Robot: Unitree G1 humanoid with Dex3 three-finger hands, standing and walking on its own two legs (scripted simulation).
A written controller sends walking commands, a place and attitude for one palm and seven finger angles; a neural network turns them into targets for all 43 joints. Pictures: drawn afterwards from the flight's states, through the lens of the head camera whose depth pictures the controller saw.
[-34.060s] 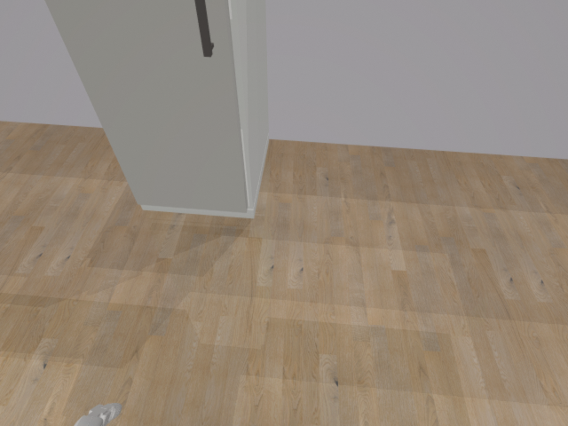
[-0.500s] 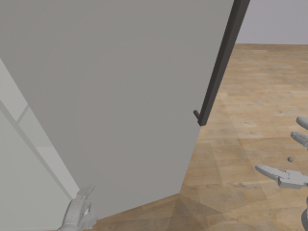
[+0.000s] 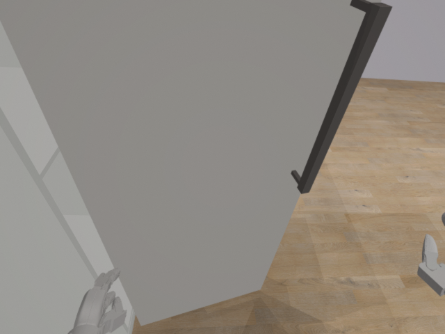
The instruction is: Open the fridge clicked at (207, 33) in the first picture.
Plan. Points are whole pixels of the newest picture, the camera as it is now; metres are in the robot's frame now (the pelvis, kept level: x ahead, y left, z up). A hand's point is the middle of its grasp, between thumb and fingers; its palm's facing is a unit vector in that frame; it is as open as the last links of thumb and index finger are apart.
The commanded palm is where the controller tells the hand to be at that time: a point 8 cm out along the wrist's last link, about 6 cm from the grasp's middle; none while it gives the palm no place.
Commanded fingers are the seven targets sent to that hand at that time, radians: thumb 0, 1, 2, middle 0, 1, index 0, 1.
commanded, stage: draw the hand back to the body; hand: right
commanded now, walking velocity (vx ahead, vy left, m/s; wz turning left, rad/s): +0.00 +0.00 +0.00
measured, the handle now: (325, 115) +0.43 -0.19 +0.22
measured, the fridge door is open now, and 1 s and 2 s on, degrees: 74 74 74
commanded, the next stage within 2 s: step back with the hand held close in 0.30 s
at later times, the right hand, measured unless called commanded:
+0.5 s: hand (433, 265) +0.18 -0.28 +0.15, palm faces +0.49 +0.78 -0.38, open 7.4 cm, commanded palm +0.12 -0.30 +0.17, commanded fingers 0.00 -0.90 -0.90 0.20 0.30 0.20 0.30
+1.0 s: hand out of the picture +0.13 -0.30 +0.14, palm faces +0.47 +0.76 -0.45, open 7.4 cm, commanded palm +0.07 -0.33 +0.17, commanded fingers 0.00 -0.90 -0.90 0.20 0.30 0.20 0.30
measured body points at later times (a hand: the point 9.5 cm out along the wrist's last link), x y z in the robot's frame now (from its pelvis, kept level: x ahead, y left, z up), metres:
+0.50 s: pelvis -0.01 +0.00 +0.00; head -0.04 +0.02 +0.45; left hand +0.18 +0.22 -0.09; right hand +0.14 -0.31 +0.17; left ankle -0.01 +0.12 -0.75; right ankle +0.00 -0.13 -0.74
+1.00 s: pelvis -0.07 -0.03 -0.02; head -0.06 -0.02 +0.43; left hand +0.10 +0.20 -0.10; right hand +0.10 -0.33 +0.17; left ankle -0.01 +0.12 -0.74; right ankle +0.00 -0.13 -0.74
